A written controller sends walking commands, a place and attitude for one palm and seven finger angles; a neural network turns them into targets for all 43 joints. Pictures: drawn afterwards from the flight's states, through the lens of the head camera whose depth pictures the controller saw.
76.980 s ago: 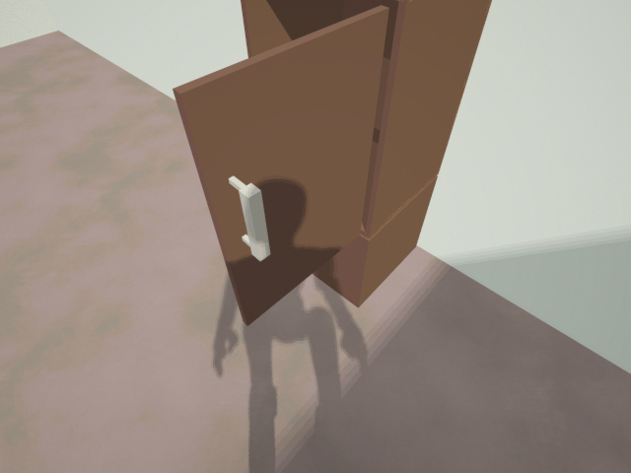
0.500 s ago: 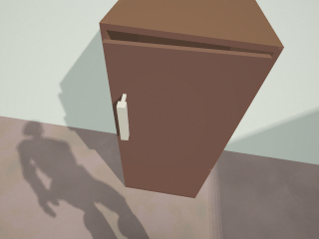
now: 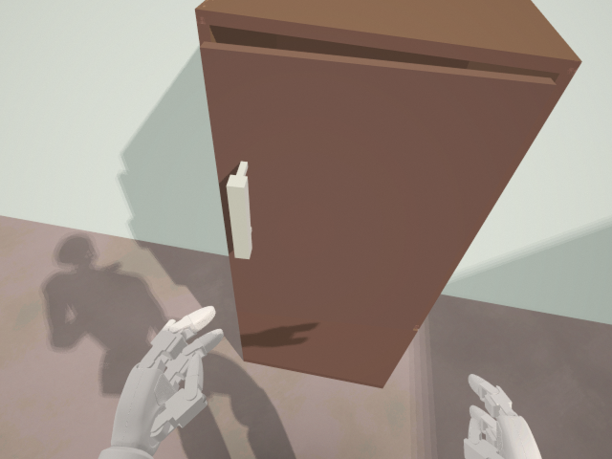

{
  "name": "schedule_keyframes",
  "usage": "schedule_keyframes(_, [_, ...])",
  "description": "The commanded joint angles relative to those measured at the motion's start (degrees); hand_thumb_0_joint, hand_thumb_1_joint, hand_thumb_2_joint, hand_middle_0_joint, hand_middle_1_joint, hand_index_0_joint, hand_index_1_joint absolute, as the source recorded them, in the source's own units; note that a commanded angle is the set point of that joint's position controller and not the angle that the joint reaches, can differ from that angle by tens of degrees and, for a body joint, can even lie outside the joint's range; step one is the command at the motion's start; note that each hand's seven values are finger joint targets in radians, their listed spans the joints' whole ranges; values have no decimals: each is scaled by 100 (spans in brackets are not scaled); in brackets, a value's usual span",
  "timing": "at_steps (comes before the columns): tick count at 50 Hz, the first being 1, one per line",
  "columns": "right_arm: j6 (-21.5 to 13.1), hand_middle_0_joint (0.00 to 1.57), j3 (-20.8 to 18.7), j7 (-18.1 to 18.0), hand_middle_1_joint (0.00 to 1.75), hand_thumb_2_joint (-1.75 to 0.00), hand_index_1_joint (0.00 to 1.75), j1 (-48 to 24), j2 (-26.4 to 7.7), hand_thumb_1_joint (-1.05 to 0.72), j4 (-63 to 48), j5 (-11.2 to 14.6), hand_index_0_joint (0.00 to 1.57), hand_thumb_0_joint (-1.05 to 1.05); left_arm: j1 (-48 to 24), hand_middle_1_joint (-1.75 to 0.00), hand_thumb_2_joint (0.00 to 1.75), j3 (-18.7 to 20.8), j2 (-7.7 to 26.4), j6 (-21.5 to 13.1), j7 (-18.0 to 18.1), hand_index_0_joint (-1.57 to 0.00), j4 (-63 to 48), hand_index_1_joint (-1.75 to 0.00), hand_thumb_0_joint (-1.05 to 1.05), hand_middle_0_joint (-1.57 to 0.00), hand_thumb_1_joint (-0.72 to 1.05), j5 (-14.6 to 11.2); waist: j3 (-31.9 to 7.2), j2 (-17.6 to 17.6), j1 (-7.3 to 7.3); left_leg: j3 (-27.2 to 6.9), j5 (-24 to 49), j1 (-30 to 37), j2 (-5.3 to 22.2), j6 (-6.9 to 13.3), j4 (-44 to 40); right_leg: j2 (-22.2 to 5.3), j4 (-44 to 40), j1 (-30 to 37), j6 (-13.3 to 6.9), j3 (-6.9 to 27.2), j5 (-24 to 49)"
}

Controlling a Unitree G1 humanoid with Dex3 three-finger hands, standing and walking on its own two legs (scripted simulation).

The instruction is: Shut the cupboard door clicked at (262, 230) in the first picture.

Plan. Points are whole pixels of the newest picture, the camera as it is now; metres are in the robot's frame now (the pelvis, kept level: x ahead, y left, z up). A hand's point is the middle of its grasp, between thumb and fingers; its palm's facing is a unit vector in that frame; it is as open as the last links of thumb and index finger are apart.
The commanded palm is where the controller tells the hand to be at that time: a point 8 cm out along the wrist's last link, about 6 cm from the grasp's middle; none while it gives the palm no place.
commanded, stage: raise the hand and make a fist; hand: left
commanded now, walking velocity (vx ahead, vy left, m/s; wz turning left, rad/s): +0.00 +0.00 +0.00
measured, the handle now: (243, 211) +0.46 +0.11 +0.06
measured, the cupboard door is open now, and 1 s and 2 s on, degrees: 5 5 5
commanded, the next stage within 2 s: bring the fist close to the handle in 1.58 s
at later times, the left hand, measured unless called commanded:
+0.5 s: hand (180, 390) +0.21 +0.16 +0.02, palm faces -0.02 -1.00 -0.01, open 4.1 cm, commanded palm +0.17 +0.21 +0.03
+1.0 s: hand (162, 371) +0.21 +0.17 +0.05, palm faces -0.02 -1.00 -0.02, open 3.1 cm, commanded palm +0.19 +0.23 +0.06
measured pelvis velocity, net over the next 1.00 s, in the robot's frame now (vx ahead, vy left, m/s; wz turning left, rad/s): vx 0.01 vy -0.02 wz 0.04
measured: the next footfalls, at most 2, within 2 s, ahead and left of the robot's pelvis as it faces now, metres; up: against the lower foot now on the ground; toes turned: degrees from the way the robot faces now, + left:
none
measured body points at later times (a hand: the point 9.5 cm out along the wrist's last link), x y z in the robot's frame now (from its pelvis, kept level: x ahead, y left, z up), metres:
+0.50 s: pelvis +0.02 -0.03 -0.03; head +0.08 -0.02 +0.42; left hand +0.20 +0.21 +0.02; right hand +0.21 -0.23 -0.11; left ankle +0.03 +0.04 -0.69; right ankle +0.03 -0.11 -0.69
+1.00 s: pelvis +0.01 -0.02 -0.01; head +0.05 -0.01 +0.44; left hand +0.21 +0.23 +0.06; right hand +0.21 -0.23 -0.07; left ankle +0.03 +0.04 -0.69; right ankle +0.03 -0.11 -0.69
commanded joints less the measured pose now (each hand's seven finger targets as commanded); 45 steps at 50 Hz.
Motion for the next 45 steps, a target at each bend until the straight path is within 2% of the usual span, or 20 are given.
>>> schedule_keyframes(1, [-6,20,-315,46,30,-90,30,-867,-695,-90,-1544,-10,20,0,1211,-64,90,1232,1383,-869,-76,-51,-1264,-64,0,-51,90,-105,35,1166,894,-769,-287,-1005,181,-413,-215,-32,222,-456,-315,206,-572])
schedule_keyframes(4, [7,20,-253,59,30,-90,30,-551,-637,-90,-1801,-21,20,0,587,-70,90,876,1214,-996,204,-57,-3150,-70,0,-57,90,-236,-1448,1960,659,-1419,382,140,456,-548,-155,100,742,-963,-276,9,153])
schedule_keyframes(6, [-44,20,-196,11,30,-90,30,-401,-714,-90,-1748,-34,20,0,-168,-74,90,415,1042,-1137,203,-60,-4234,-74,0,-60,90,-386,-1771,2054,276,-1815,824,618,616,-617,67,154,868,-1501,-188,15,294])
schedule_keyframes(8, [-150,20,-156,-89,30,-90,30,-315,-724,-90,-1554,23,20,0,-96,-78,90,-90,640,-1178,1,-64,-3971,-78,0,-64,90,-497,-1218,1400,0,-1745,881,272,592,-443,340,217,692,-1617,-164,45,344])
schedule_keyframes(9, [-205,20,-137,-145,30,-90,30,-294,-770,-90,-1472,48,20,0,-323,-80,90,-234,598,-1163,-142,-66,-3759,-80,0,-66,90,-496,-958,1020,-208,-1707,718,-27,587,-335,540,244,587,-1680,-134,62,328])
schedule_keyframes(11, [-211,20,-90,-278,30,-90,30,-194,-828,-90,-1396,71,20,0,-506,-84,90,-277,650,-875,-471,-69,-3097,-84,0,-69,90,-455,-681,262,-399,-1641,292,-657,562,-145,799,263,434,-1621,-87,87,160])
schedule_keyframes(13, [-165,20,-144,-363,30,-90,30,-154,-832,-90,-1509,171,20,0,153,-88,90,22,928,-263,-707,-73,-2421,-88,0,-73,90,-345,-690,-241,-191,-1443,42,-1102,523,-88,760,216,192,-1186,-62,181,13])
schedule_keyframes(15, [-26,20,-136,-392,30,-90,30,-306,-827,-90,-1753,282,20,0,580,-92,90,307,1191,511,-863,-77,-2093,-92,0,-77,90,-247,-927,-388,70,-1267,122,-1182,433,-66,572,129,-13,-656,-32,275,10])
schedule_keyframes(16, [67,20,-142,-389,30,-90,30,-408,-802,-90,-1816,306,20,0,862,-94,90,785,1541,883,-843,-79,-1937,-94,0,-79,90,-254,-1234,-95,362,-1184,401,-1110,360,-94,508,108,23,-285,-67,328,196])
schedule_keyframes(17, [161,20,-101,-370,30,-90,30,-414,-723,-90,-1990,308,20,0,983,-96,90,884,1542,1161,-844,-81,-2309,-96,0,-81,90,-328,-1641,63,492,-1097,793,-908,305,-120,441,60,50,163,-64,320,589])
schedule_keyframes(19, [351,20,-80,-366,30,-90,30,-503,-525,-90,-2115,266,20,0,1072,-100,90,1546,1798,1458,-615,-84,-2945,-100,0,-84,90,-550,-2091,120,743,-993,1445,-703,263,-151,409,18,107,953,4,375,1437])
schedule_keyframes(21, [438,20,-13,-390,30,-90,30,-530,-345,-90,-2075,204,20,0,1149,-104,90,1898,1764,1336,-216,-88,-3279,-104,0,-88,90,-780,-2105,180,845,-1024,1719,-694,293,-189,419,15,178,1287,39,408,2126])
schedule_keyframes(24, [363,20,9,-378,30,-90,30,-315,-265,-90,-1860,166,20,0,1102,-110,90,1603,1286,736,66,-93,-3285,-110,0,-93,90,-871,-1389,436,604,-1003,1645,-745,357,-247,326,10,93,790,34,358,2207])
schedule_keyframes(29, [69,20,-33,-367,30,-90,30,-92,-594,-90,-1576,152,20,0,461,-120,90,608,923,-81,-463,-102,-2515,-120,0,-102,90,-689,-676,59,-99,-1079,887,-1125,415,-182,722,-58,-82,-261,183,594,1154])
schedule_keyframes(31, [-17,20,-50,-408,30,-90,30,-79,-715,-90,-1639,190,20,0,324,-124,90,500,1043,-80,-716,-106,-2425,-124,0,-106,90,-693,-702,42,-105,-1087,731,-1089,408,-118,710,-82,-245,-288,188,705,716])
schedule_keyframes(35, [7,20,-102,-467,30,-90,30,-53,-717,-90,-1801,227,20,0,386,-132,90,1349,1878,154,-674,-113,-2872,-132,0,-113,90,-703,-1483,324,330,-993,962,-666,386,-101,355,-58,-312,391,51,636,578])
schedule_keyframes(36, [44,20,-97,-473,30,-90,30,-108,-698,-90,-1806,215,20,0,313,-134,90,1614,2111,208,-525,-115,-3099,-134,0,-115,90,-706,-1628,626,464,-998,1125,-515,384,-113,277,-9,-234,538,-5,575,744])
schedule_keyframes(38, [122,20,-50,-461,30,-90,30,-118,-550,-90,-1870,231,20,0,435,-138,90,1663,1893,319,-257,-119,-3254,-138,0,-119,90,-781,-1509,849,544,-993,1234,-234,381,-164,-12,51,-244,634,-62,375,919])
schedule_keyframes(41, [253,20,9,-454,30,-90,30,-120,-537,-90,-1849,218,20,0,390,-144,90,1526,1534,481,20,-124,-2897,-144,0,-124,90,-832,-949,490,431,-1022,1014,-290,401,-167,-181,136,-403,509,-48,227,761])
schedule_keyframes(45, [271,20,70,-416,30,-90,30,-23,-727,-90,-1857,218,20,0,69,-150,90,832,1207,723,-169,-130,-2224,-150,0,-130,90,-649,-194,372,115,-1103,453,-400,446,-158,-322,140,-624,0,-32,103,267])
